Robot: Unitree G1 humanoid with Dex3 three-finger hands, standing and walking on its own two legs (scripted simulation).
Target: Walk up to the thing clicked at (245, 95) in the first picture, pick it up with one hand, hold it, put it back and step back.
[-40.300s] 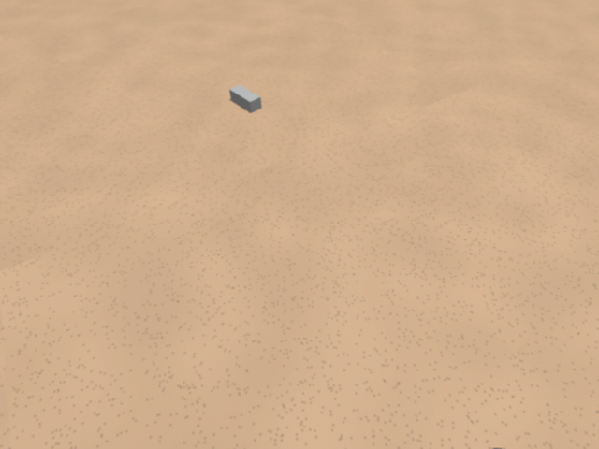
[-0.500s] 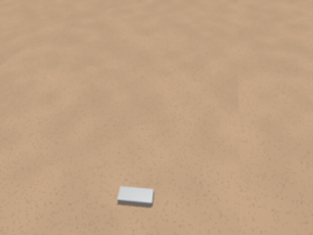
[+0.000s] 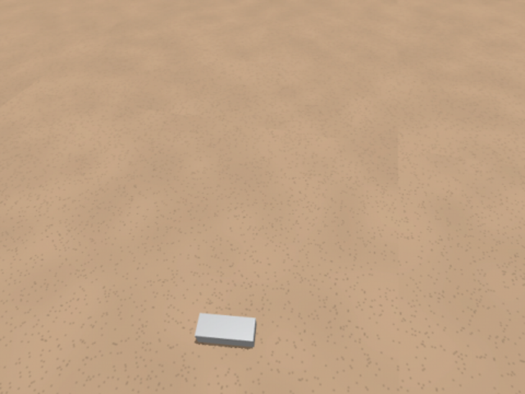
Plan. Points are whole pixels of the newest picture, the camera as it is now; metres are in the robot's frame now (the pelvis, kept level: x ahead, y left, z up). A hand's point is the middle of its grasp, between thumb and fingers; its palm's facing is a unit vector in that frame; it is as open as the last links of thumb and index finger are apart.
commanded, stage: stand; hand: left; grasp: from above
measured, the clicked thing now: (226, 330) +0.43 +0.17 -0.74
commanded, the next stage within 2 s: step back in 0.44 s
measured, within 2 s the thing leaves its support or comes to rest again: neither
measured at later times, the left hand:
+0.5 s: hand out of the picture +0.07 +0.25 -0.16, palm faces +0.03 -0.94 -0.34, open 7.4 cm
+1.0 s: hand out of the picture +0.02 +0.34 -0.18, palm faces -0.08 -0.93 -0.36, open 7.3 cm
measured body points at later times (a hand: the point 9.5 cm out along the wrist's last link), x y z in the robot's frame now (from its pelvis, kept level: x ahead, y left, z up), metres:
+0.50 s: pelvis -0.01 +0.00 +0.00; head +0.01 -0.01 +0.45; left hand +0.07 +0.30 -0.13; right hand +0.07 -0.30 -0.14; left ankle +0.00 +0.14 -0.75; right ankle +0.00 -0.12 -0.75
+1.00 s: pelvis -0.10 +0.08 -0.02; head -0.02 +0.10 +0.42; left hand +0.02 +0.38 -0.16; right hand -0.03 -0.24 -0.13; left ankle -0.06 +0.15 -0.75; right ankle -0.15 -0.07 -0.67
